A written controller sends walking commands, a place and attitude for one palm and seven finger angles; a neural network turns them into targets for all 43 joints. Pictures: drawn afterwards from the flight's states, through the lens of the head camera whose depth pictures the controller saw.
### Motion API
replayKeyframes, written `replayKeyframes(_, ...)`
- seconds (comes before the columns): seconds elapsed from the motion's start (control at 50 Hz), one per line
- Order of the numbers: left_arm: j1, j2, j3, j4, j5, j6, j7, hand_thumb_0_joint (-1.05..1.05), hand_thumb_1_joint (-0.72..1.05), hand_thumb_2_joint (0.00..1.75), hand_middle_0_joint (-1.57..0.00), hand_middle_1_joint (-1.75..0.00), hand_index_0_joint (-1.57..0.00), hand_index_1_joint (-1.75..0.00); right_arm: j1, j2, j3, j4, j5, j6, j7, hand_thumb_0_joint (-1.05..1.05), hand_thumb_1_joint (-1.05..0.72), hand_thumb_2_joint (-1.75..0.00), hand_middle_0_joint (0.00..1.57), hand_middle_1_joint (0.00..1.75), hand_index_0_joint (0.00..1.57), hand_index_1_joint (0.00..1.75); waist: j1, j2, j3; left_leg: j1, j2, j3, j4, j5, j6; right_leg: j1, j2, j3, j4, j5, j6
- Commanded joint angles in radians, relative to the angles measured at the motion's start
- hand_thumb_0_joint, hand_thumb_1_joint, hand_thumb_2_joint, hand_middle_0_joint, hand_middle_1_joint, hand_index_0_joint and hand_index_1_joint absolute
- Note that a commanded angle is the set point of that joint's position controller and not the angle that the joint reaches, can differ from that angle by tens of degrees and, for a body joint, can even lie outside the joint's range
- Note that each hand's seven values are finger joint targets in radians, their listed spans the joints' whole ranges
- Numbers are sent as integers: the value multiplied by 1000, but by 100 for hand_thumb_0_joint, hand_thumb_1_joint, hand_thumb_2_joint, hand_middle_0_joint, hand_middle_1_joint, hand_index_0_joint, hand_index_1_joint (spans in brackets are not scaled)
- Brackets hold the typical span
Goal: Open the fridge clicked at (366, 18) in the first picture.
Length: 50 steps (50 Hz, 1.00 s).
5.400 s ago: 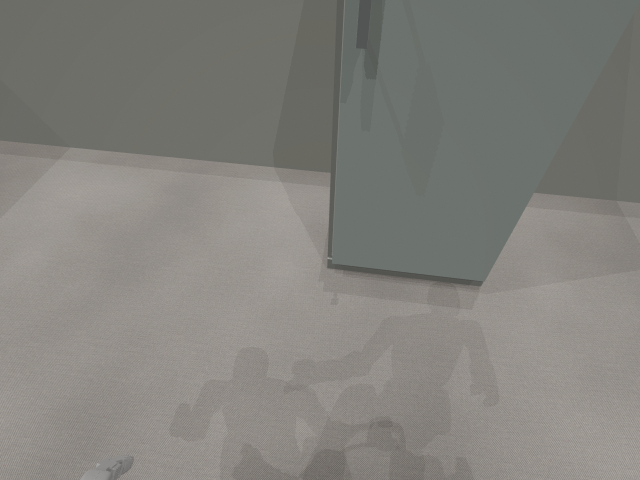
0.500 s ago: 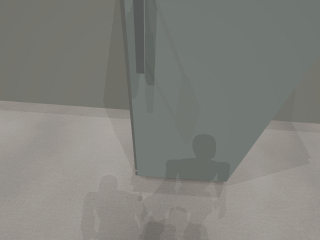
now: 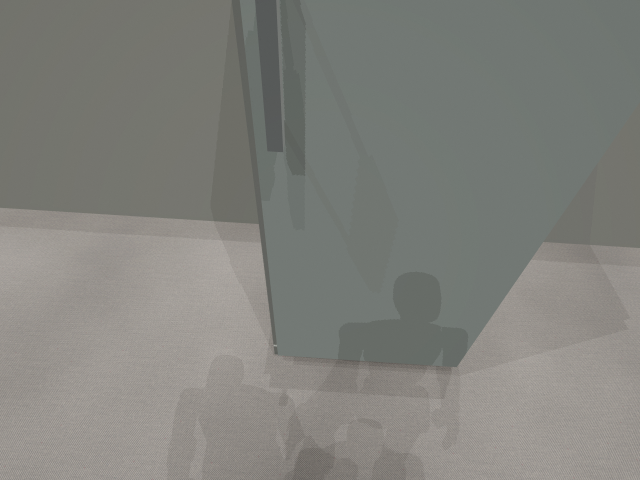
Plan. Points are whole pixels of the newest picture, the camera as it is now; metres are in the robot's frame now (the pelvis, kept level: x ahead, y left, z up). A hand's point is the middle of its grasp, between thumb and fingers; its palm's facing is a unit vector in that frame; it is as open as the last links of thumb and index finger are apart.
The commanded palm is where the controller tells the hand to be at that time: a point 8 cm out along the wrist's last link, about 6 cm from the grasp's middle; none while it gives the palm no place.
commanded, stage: shuffle to correct the standing spot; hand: left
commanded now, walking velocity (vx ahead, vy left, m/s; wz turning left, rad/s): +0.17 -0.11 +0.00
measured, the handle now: (273, 55) +0.56 +0.11 +0.26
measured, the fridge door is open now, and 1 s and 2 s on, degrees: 0 0 0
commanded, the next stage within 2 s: come to a stop and stand still in 0.34 s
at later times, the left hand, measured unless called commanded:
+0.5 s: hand out of the picture -0.04 +0.11 -0.19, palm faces +0.09 -0.99 -0.09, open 7.4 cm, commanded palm none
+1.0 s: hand out of the picture +0.16 +0.10 -0.17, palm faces +0.03 -0.97 -0.24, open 7.3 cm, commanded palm none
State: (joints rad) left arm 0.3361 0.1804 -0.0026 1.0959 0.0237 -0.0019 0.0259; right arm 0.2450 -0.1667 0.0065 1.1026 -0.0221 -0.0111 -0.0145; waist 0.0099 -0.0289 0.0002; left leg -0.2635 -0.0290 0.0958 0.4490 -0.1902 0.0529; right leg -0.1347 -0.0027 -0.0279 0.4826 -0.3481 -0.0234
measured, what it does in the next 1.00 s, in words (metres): walks ahead: left foot, then right foot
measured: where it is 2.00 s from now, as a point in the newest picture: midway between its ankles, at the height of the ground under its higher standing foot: outside the picture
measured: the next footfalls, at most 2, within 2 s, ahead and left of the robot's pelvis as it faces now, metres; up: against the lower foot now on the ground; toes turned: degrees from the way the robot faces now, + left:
left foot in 0.46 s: +0.19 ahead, +0.07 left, +0.00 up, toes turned +8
right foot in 0.88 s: +0.16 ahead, -0.19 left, +0.00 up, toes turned -4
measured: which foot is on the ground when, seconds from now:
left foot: down 0.00-0.18, up 0.20-0.44, down 0.46-0.88, up 0.90-1.00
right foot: down 0.00-0.48, up 0.50-0.86, down 0.88-1.00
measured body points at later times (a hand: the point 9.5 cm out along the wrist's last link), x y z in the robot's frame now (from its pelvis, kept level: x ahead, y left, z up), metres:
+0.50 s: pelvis +0.10 -0.01 -0.02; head +0.12 +0.01 +0.43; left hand -0.04 +0.17 -0.18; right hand +0.18 -0.24 -0.16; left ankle +0.15 +0.07 -0.74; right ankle -0.05 -0.10 -0.71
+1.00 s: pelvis +0.11 -0.08 +0.00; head +0.13 -0.10 +0.44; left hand +0.16 +0.15 -0.15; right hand +0.13 -0.31 -0.17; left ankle +0.12 +0.05 -0.71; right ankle +0.12 -0.19 -0.74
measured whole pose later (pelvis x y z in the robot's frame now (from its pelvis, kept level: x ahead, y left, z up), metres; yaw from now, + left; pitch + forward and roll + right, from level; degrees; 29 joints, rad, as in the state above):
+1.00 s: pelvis +0.11 -0.08 +0.00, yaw +1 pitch +0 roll +1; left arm 0.23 0.15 0.03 1.00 0.03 0.00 0.03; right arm 0.26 -0.16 -0.05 1.04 -0.02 0.04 -0.01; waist -0.01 0.02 0.03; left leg -0.39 0.05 0.06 0.77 -0.43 -0.01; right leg -0.29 -0.04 -0.08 0.57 -0.28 -0.03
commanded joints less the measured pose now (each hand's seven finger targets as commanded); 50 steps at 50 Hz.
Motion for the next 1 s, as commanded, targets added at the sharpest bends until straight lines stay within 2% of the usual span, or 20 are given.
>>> replayKeyframes(0.0, 105, 60, 15, -24, 8, -7, -7, 0, 90, 90, -20, -30, -20, -30, 52, -141, -38, -34, 1, -9, -8, 0, -90, -90, 20, 30, 20, 30, 0, 83, 104, -24, 228, -292, -221, -405, 60, -152, -37, 16, -7, -94, -32)
replayKeyframes(0.06, 141, 50, 19, -16, 8, -12, -12, 0, 90, 90, -20, -30, -20, -30, 53, -134, -44, -45, 1, -12, -9, 0, -90, -90, 20, 30, 20, 30, 9, 68, 104, -58, 224, -274, -191, -395, 64, -131, -42, 26, -21, -85, -39)
replayKeyframes(0.12, 192, 70, 27, -2, 4, -26, -10, 0, 90, 90, -20, -30, -20, -30, 27, -82, -36, -62, 5, -22, -5, 0, -90, -90, 20, 30, 20, 30, 30, -64, 93, -154, 121, -120, 32, -233, 18, -29, -129, 185, -168, -110, -81)
replayKeyframes(0.14, 218, 90, 36, 6, 3, -30, -3, 0, 90, 90, -20, -30, -20, -30, 7, -49, -30, -76, 7, -27, -3, 0, -90, -90, 20, 30, 20, 30, 35, -171, 89, -219, 63, -30, 170, -164, -4, 33, -201, 287, -230, -46, -114)
replayKeyframes(0.18, 282, 99, 41, 23, 7, -44, 7, 0, 90, 90, -20, -30, -20, -30, -61, -41, -30, -108, -3, -32, 5, 0, -90, -90, 20, 30, 20, 30, 61, -173, 123, -392, 49, 1, 403, -304, -18, 136, -304, 361, -227, 369, -187)
replayKeyframes(0.24, 295, 74, 38, 39, 11, -57, 15, 0, 90, 90, -20, -30, -20, -30, -83, -22, -33, -106, 3, -36, 7, 0, -90, -90, 20, 30, 20, 30, 49, -36, 115, -462, 73, -6, 507, -289, -19, 233, -263, 239, -145, 752, -204)
replayKeyframes(0.32, 285, 67, 34, 47, 13, -59, 18, 0, 90, 90, -20, -30, -20, -30, -120, 6, -29, -124, 10, -32, 15, 0, -90, -90, 20, 30, 20, 30, 34, -60, 125, -364, 70, 32, 402, -208, -18, 148, -221, 173, -162, 745, -182)
replayKeyframes(0.4, 196, 76, 39, 37, -2, -57, 10, 0, 90, 90, -20, -30, -20, -30, 110, -13, -34, -55, 7, -43, -5, 0, -90, -90, 20, 30, 20, 30, -86, -52, 13, 70, 11, 81, 119, 4, 4, 7, -123, 55, 52, 819, -114)
replayKeyframes(0.42, 205, 69, 39, 33, -7, -56, 6, 0, 90, 90, -20, -30, -20, -30, 220, -64, -46, -22, 4, -46, -17, 0, -90, -90, 20, 30, 20, 30, -129, -15, -63, 281, 85, -3, 77, 108, 32, -104, -102, 51, 224, 692, -84)
replayKeyframes(0.44, 232, 15, 35, 19, -18, -54, 3, 0, 90, 90, -20, -30, -20, -30, 301, -161, -68, -10, -9, -51, -29, 0, -90, -90, 20, 30, 20, 30, -134, 211, -141, 429, 362, -349, 20, 330, 144, -296, 0, -25, 518, 221, -27)
replayKeyframes(0.46, 231, 9, 29, -8, -18, -54, 7, 0, 90, 90, -20, -30, -20, -30, 317, -195, -66, -17, 7, -41, -34, 0, -90, -90, 20, 30, 20, 30, -104, 264, -184, 420, 535, -559, -91, 571, 252, -373, 38, 21, 729, -225, -17)
replayKeyframes(0.48, 184, 35, 37, -29, -8, -37, 13, 0, 90, 90, -20, -30, -20, -30, 236, -183, -65, -45, 18, -29, -33, 0, -90, -90, 20, 30, 20, 30, -83, 127, -83, 259, 552, -512, -114, 542, 290, -369, -17, 64, 784, -221, -20)
replayKeyframes(0.52, 140, -15, 43, -15, 4, -11, 13, 0, 90, 90, -20, -30, -20, -30, 78, -88, -37, -71, 10, -37, -41, 0, -90, -90, 20, 30, 20, 30, -13, 96, 91, -25, 448, -331, -177, 474, 199, -332, -66, 74, 732, -120, 19)
replayKeyframes(0.6, 208, -51, 47, -6, 9, 32, 6, 0, 90, 90, -20, -30, -20, -30, -3, -69, -42, -97, 4, -37, -35, 0, -90, -90, 20, 30, 20, 30, 45, 109, 26, -97, 317, -89, -170, 428, 119, -220, -65, 16, 593, 12, 53)
replayKeyframes(0.78, 20, -2, 53, -118, 8, 16, 2, 0, 90, 90, -20, -30, -20, -30, 10, -125, -83, -128, -10, 0, -13, 0, -90, -90, 20, 30, 20, 30, 1, 199, -11, -26, 293, -136, -93, 180, 109, -159, -46, -45, 174, 8, 52)
replayKeyframes(0.82, 64, 33, 59, -106, 8, 1, 3, 0, 90, 90, -20, -30, -20, -30, 16, -117, -84, -129, -4, 7, -5, 0, -90, -90, 20, 30, 20, 30, 26, 108, -54, -72, 233, -100, -1, 26, 42, -30, -51, -39, -14, 143, 55)
replayKeyframes(0.86, 19, 154, 66, -128, 15, -15, 9, 0, 90, 90, -20, -30, -20, -30, 45, -6, -60, -154, 9, 19, 4, 0, -90, -90, 20, 30, 20, 30, -4, -248, -26, -170, 71, 5, 209, -283, -57, -80, -311, 253, -184, 238, -33)
replayKeyframes(0.9, -42, 156, 62, -148, 12, -17, 6, 0, 90, 90, -20, -30, -20, -30, 27, -14, -62, -151, 4, 35, 4, 0, -90, -90, 20, 30, 20, 30, -3, -204, -23, -126, 72, -51, 357, -334, -57, -168, -323, 224, -208, 269, -116)
replayKeyframes(0.92, -76, 139, 62, -149, 10, -17, 7, 0, 90, 90, -20, -30, -20, -30, 35, -20, -60, -135, 2, 38, 5, 0, -90, -90, 20, 30, 20, 30, -12, -247, -10, -131, 77, -54, 398, -294, -56, -166, -283, 196, -202, 260, -115)
replayKeyframes(0.98, -81, 100, 55, -139, 4, -19, 12, 0, 90, 90, -20, -30, -20, -30, 62, -7, -48, -97, 8, 26, 3, 0, -90, -90, 20, 30, 20, 30, -19, -156, -13, -107, 74, -37, 349, -234, -69, -107, -238, 121, -164, 380, -122)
